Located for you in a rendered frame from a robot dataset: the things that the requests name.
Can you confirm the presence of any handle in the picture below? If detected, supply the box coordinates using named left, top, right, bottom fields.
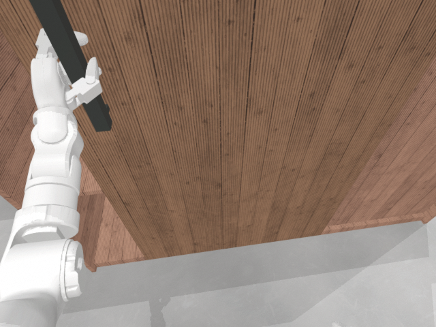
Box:
left=29, top=0, right=112, bottom=132

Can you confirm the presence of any robot left hand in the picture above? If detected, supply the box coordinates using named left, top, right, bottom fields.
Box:
left=31, top=28, right=102, bottom=112

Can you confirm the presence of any left robot forearm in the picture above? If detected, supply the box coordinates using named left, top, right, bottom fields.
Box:
left=0, top=106, right=84, bottom=277

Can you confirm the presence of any wardrobe door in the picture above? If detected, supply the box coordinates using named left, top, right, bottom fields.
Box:
left=0, top=0, right=436, bottom=260
left=327, top=56, right=436, bottom=226

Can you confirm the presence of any robot left upper arm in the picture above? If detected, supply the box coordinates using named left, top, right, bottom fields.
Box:
left=0, top=238, right=87, bottom=327

